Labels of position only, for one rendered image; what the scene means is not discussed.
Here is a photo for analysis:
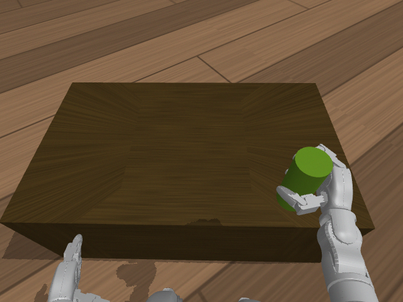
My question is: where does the left robot hand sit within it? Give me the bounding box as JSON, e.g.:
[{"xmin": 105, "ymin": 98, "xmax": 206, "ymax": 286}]
[{"xmin": 48, "ymin": 234, "xmax": 110, "ymax": 302}]

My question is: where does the can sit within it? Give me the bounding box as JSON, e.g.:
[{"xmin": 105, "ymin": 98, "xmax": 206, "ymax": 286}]
[{"xmin": 276, "ymin": 147, "xmax": 333, "ymax": 211}]

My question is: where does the right robot arm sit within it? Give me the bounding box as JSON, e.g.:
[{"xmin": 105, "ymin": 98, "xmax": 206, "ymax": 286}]
[{"xmin": 317, "ymin": 208, "xmax": 378, "ymax": 302}]

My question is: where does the right robot hand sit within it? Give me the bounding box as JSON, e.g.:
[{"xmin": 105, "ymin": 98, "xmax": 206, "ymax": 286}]
[{"xmin": 276, "ymin": 144, "xmax": 353, "ymax": 215}]

